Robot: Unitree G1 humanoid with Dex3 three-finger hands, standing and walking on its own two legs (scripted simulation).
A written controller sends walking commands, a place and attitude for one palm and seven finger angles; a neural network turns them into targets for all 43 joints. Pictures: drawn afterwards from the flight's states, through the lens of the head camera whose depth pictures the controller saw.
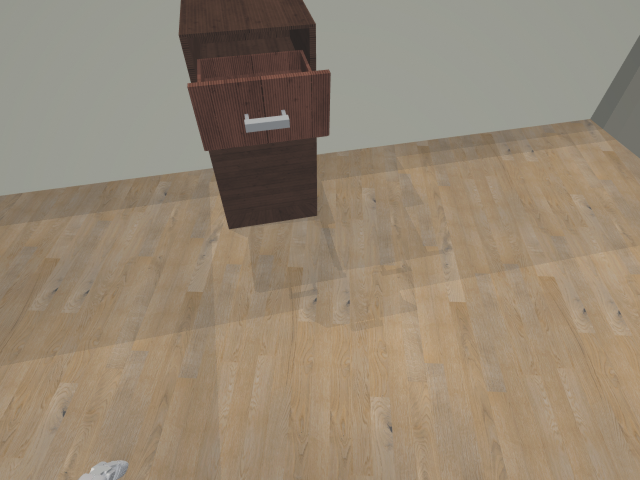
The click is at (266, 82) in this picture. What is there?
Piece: drawer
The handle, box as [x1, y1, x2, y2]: [244, 110, 289, 132]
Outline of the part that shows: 288,116 285,114 284,110 281,110 282,114 280,116 249,119 248,115 244,114 246,132 289,127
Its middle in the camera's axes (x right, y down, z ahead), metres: -0.14 -0.30 +0.98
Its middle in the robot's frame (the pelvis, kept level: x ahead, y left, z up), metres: +0.93 +0.19 -0.06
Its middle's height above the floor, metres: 0.71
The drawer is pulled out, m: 0.30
